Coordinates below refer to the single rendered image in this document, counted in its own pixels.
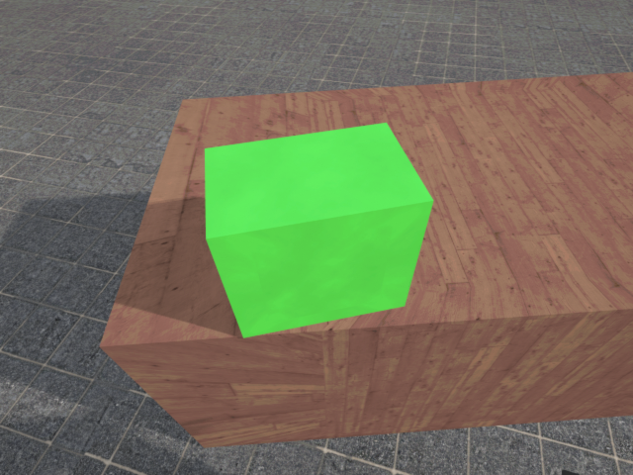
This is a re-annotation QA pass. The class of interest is pedestal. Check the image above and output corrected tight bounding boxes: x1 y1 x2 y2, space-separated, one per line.
99 72 633 448

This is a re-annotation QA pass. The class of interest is carton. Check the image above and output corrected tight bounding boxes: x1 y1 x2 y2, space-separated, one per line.
205 123 433 338

